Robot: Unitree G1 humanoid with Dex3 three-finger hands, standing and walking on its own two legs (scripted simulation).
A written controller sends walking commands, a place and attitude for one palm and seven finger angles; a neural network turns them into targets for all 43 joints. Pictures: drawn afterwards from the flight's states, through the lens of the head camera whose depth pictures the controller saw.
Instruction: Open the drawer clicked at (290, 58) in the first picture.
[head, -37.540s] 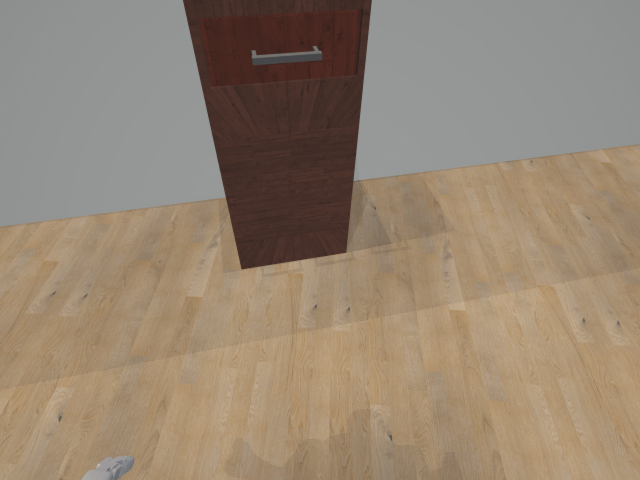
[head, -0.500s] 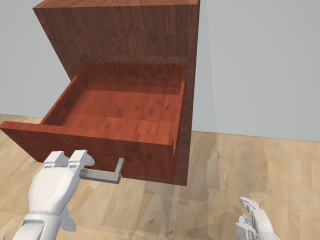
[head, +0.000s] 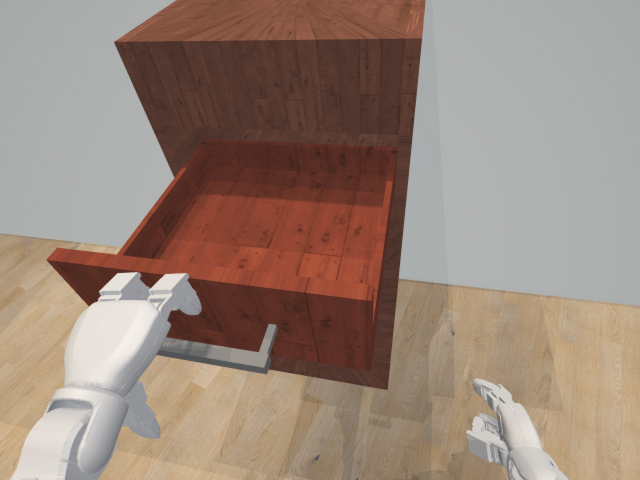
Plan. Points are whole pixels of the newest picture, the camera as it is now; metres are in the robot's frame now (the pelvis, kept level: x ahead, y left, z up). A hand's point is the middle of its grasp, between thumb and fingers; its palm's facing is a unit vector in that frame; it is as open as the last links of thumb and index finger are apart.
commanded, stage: lift the hand off the handle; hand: left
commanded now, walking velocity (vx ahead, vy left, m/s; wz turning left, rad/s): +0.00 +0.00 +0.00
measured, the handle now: (204, 338) +0.24 +0.19 +0.08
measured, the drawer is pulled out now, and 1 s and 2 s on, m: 0.30 0.30 0.30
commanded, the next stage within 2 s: draw the hand back to the body in 0.80 s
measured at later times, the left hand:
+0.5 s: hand (122, 290) +0.22 +0.22 +0.21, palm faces +0.26 -0.04 -0.96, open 13.6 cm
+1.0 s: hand (122, 292) +0.21 +0.21 +0.21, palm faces +0.15 -0.05 -0.99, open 13.9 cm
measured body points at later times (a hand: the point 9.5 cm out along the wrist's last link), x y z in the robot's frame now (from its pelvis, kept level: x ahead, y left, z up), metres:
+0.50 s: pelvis -0.01 -0.01 +0.01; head -0.03 -0.06 +0.45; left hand +0.20 +0.21 +0.26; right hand +0.24 -0.18 -0.08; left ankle -0.02 +0.09 -0.74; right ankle +0.01 -0.11 -0.74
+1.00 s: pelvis -0.03 -0.03 +0.00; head -0.03 -0.09 +0.45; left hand +0.20 +0.21 +0.26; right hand +0.21 -0.23 -0.09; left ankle -0.02 +0.09 -0.74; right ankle +0.01 -0.12 -0.74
